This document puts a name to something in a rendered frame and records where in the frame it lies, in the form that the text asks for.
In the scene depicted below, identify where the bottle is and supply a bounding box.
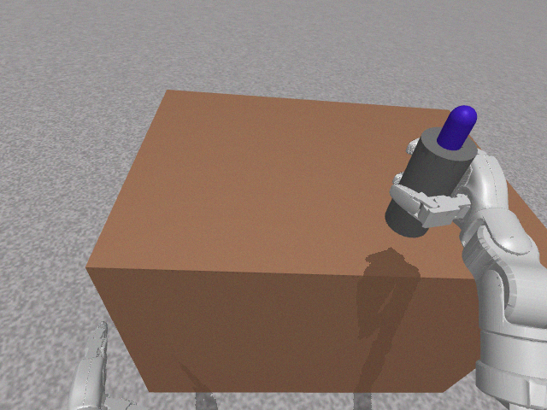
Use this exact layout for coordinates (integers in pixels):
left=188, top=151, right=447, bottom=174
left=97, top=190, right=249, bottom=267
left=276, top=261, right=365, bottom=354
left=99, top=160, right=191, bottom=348
left=385, top=105, right=478, bottom=237

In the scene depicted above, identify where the right robot hand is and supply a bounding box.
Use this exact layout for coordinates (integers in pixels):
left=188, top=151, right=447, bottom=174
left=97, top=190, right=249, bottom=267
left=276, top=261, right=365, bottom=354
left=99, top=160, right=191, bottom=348
left=390, top=138, right=509, bottom=229

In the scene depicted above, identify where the right robot arm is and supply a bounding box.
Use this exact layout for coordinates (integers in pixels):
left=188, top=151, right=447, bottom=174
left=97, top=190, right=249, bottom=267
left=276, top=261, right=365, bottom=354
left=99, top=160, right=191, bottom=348
left=459, top=208, right=547, bottom=410

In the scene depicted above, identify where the left robot hand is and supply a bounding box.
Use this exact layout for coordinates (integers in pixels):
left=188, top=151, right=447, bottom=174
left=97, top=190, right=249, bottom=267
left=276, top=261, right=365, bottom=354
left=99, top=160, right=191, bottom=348
left=68, top=321, right=149, bottom=410

